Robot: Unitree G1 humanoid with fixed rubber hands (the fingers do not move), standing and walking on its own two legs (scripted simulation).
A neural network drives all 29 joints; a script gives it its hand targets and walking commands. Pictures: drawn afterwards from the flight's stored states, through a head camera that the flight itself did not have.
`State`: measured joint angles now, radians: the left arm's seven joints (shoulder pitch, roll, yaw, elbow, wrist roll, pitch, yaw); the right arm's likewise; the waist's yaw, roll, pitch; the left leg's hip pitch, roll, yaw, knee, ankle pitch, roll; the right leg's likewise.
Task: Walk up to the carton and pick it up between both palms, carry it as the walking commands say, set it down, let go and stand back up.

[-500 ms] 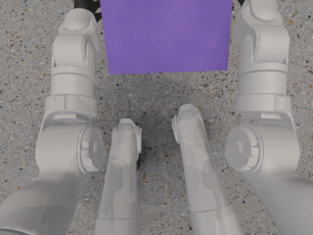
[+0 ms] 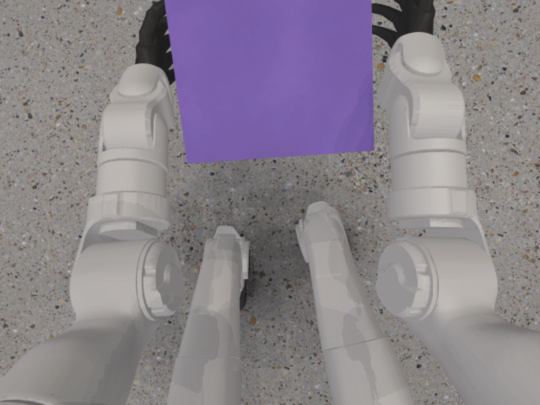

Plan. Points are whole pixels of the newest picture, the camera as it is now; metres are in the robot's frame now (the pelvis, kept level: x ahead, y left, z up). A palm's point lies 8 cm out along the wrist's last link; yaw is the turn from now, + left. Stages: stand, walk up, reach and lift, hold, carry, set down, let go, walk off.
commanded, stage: reach and lift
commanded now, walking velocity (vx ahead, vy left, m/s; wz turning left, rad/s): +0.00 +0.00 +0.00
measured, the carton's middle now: (283, 77) +0.51 -0.05 -0.13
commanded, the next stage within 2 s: none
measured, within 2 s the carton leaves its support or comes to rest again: neither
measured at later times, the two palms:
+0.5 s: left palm (104, 67) +0.49 +0.12 +0.03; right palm (420, 29) +0.47 -0.17 +0.04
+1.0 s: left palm out of the picture +0.48 +0.11 +0.15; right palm out of the picture +0.45 -0.18 +0.17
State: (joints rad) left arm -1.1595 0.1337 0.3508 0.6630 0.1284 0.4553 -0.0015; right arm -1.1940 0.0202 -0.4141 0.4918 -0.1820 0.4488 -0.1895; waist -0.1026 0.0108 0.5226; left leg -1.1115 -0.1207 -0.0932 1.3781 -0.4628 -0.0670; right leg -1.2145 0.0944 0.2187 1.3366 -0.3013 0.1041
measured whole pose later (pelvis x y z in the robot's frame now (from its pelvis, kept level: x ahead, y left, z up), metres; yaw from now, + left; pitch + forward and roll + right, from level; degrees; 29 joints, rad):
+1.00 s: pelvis +0.12 +0.00 +0.14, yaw +1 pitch +8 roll +0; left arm -0.56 -0.11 0.36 0.66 0.33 0.50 -0.01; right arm -0.55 0.21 -0.49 0.51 -0.42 0.47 -0.04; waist -0.11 0.02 -0.11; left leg -0.49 -0.05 -0.17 0.67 -0.32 -0.05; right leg -0.57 0.03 0.15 0.64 -0.20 0.05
